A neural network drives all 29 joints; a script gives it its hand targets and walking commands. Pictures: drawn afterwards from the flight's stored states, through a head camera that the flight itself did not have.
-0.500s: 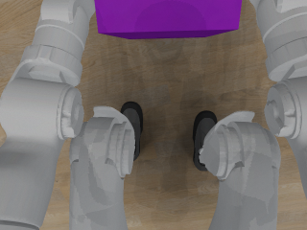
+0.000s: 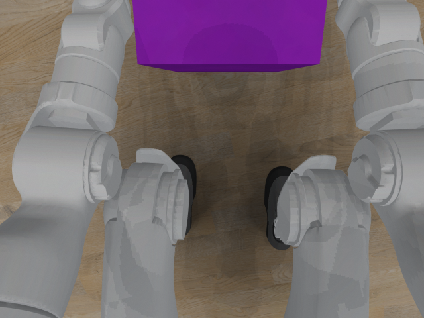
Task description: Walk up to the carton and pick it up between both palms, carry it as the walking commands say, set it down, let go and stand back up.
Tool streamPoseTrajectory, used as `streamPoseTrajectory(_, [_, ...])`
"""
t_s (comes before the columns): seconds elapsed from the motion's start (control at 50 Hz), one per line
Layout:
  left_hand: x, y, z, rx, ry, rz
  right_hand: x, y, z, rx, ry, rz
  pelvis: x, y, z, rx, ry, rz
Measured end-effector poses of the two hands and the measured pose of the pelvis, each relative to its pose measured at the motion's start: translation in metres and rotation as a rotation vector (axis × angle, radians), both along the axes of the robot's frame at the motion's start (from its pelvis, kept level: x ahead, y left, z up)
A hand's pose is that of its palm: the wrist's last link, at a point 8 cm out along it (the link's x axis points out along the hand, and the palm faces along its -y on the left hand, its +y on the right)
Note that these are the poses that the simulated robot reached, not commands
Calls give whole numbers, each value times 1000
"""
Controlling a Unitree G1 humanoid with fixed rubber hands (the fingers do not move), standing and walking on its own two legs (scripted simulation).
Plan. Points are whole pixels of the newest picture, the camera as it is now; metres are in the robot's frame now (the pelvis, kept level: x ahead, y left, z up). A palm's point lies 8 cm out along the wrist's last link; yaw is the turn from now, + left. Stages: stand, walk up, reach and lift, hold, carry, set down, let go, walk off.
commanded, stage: reach and lift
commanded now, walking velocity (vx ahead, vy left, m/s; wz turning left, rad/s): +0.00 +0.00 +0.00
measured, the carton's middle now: out of the picture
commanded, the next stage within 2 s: none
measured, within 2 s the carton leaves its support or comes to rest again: leaves its support in 0.18 s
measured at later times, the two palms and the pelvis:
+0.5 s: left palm out of the picture +0.54 +0.16 -0.12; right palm out of the picture +0.57 -0.14 -0.10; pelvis -0.02 -0.01 +0.03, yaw +0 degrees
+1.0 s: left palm out of the picture +0.54 +0.16 -0.07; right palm out of the picture +0.56 -0.14 -0.05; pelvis -0.02 +0.00 +0.07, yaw -1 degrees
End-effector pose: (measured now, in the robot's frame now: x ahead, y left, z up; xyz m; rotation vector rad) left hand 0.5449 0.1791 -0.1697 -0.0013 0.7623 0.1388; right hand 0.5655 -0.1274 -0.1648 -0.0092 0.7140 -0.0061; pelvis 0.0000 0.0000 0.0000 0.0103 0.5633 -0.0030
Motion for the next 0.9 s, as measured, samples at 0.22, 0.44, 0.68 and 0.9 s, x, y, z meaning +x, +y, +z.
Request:
streamPoseTrajectory(0.22, [-1,-13,11,6,3,9,-4,-7,14,-59,-6,-49,-7,-3,7,4,-37,2])
streamPoseTrajectory(0.44, [-2,-23,45,-10,-36,24,5,-14,61,-57,-45,-66,-17,-8,27,10,-43,-13])
streamPoseTrajectory(0.68, [-4,-4,70,2,-47,55,4,4,76,-38,-55,-51,-17,-4,44,2,-35,-5])
streamPoseTrajectory(0.9, [0,-15,87,-34,-58,44,1,-7,100,-55,-64,-79,-16,3,61,-23,-34,1])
